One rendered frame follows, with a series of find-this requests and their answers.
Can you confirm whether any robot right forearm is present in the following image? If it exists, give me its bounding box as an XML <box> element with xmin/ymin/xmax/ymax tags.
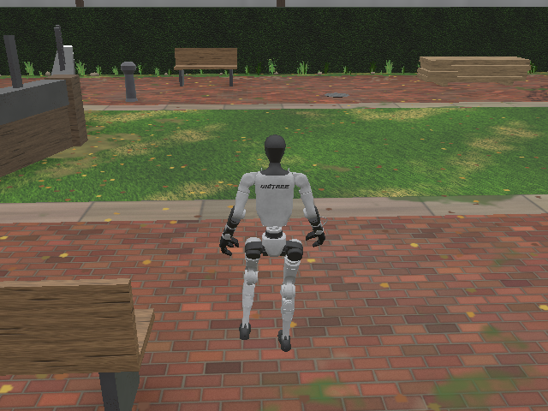
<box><xmin>308</xmin><ymin>206</ymin><xmax>324</xmax><ymax>235</ymax></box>

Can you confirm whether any right robot upper arm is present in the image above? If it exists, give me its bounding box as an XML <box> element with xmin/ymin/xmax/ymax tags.
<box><xmin>292</xmin><ymin>172</ymin><xmax>317</xmax><ymax>219</ymax></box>

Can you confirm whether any robot left hand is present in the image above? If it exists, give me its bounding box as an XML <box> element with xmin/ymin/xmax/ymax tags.
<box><xmin>219</xmin><ymin>236</ymin><xmax>239</xmax><ymax>256</ymax></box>

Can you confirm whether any robot left forearm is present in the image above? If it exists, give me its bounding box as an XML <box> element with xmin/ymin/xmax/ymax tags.
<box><xmin>222</xmin><ymin>206</ymin><xmax>241</xmax><ymax>240</ymax></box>

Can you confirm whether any left robot upper arm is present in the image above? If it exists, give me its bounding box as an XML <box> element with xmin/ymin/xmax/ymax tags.
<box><xmin>232</xmin><ymin>172</ymin><xmax>257</xmax><ymax>220</ymax></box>

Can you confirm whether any right robot foot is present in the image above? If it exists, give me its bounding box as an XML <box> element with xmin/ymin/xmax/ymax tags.
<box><xmin>277</xmin><ymin>330</ymin><xmax>291</xmax><ymax>352</ymax></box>

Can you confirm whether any robot right hand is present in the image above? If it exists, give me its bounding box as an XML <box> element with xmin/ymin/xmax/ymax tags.
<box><xmin>306</xmin><ymin>231</ymin><xmax>325</xmax><ymax>247</ymax></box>

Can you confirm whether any robot left shin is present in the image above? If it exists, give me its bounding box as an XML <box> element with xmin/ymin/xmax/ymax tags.
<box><xmin>242</xmin><ymin>270</ymin><xmax>255</xmax><ymax>329</ymax></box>

